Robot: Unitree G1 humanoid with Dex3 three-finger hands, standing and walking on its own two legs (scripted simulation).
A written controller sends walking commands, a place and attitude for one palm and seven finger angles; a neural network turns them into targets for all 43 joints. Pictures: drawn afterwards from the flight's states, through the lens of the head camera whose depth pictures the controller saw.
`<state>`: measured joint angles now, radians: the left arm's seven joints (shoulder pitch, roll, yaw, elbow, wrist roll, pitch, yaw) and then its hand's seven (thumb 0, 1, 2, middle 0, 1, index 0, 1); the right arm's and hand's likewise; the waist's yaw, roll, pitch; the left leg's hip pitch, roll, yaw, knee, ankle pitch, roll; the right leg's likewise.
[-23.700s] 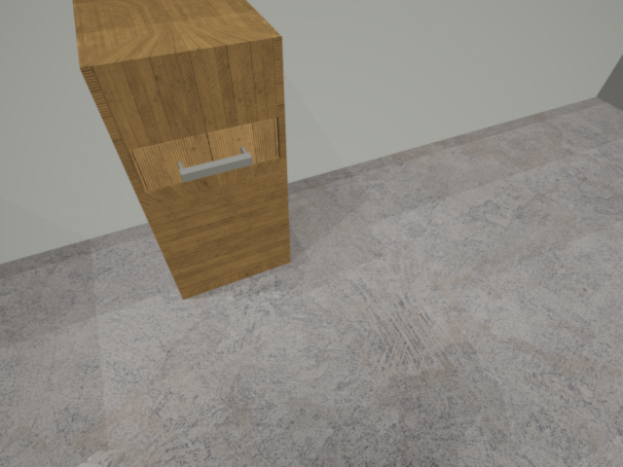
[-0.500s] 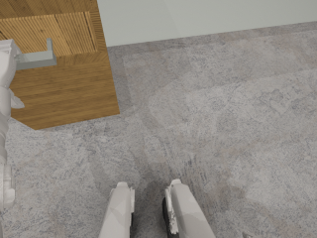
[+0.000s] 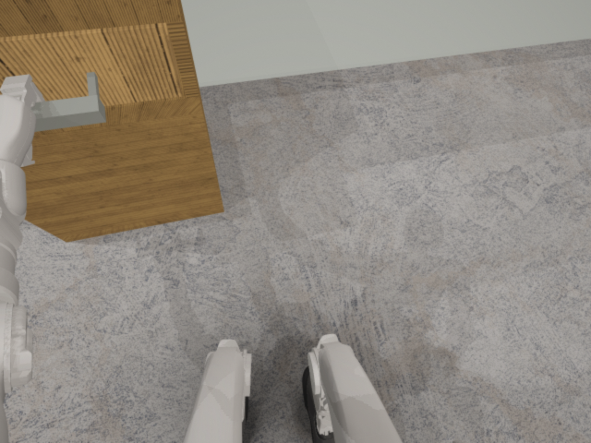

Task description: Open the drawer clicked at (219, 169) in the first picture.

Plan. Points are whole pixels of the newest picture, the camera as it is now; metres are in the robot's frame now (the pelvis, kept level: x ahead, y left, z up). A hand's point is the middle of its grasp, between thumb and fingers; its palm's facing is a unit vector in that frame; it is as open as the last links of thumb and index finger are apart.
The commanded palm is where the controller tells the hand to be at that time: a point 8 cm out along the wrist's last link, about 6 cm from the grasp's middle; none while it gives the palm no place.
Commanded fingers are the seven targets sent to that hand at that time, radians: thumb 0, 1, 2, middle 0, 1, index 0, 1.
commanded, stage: pull the drawer open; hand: left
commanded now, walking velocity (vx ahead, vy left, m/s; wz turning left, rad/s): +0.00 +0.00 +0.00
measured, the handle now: (21, 104) +0.54 +0.35 -0.01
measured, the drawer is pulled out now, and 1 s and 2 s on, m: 0.00 0.03 0.08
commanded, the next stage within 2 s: none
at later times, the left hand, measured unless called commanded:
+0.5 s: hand (19, 159) +0.47 +0.35 -0.03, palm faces -0.05 -0.03 -1.00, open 6.0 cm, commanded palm +0.45 +0.32 +0.02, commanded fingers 0.00 0.90 0.90 -0.40 -1.35 -0.40 -1.35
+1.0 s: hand (19, 178) +0.44 +0.34 -0.03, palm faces -0.03 -0.04 -1.00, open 6.0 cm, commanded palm +0.42 +0.32 +0.02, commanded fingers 0.00 0.90 0.90 -0.40 -1.35 -0.40 -1.35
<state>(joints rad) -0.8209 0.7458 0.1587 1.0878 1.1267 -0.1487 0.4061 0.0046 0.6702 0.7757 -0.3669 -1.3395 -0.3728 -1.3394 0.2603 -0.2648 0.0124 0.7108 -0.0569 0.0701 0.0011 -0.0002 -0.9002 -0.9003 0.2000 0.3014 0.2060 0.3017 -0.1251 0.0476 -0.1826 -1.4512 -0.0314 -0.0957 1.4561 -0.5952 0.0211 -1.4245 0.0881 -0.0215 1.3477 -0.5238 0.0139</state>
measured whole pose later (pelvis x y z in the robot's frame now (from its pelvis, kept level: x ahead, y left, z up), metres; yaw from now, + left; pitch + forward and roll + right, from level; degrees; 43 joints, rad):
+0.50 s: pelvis +0.02 +0.01 +0.01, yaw -1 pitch +33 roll -5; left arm -0.63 0.68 0.21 0.94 1.09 -0.17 0.42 0.01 0.70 0.74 -0.31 -1.35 -0.34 -1.35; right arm 0.24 -0.27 -0.01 0.70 -0.06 0.08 0.01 0.00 -0.90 -0.90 0.20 0.30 0.21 0.30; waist -0.09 0.05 -0.18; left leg -1.36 -0.02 -0.06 1.40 -0.62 0.04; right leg -1.34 0.09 0.02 1.30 -0.54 0.02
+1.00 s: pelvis +0.03 +0.02 +0.03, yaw -2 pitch +31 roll -5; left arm -0.49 0.60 0.20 0.86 1.09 -0.15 0.50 0.02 0.70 0.76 -0.31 -1.35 -0.35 -1.33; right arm 0.21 -0.27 -0.03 0.70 -0.06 0.10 0.02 0.00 -0.90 -0.90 0.20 0.30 0.21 0.30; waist -0.07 0.04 -0.19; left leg -1.27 -0.01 -0.03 1.35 -0.62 0.06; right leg -1.26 0.07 0.00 1.25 -0.53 0.02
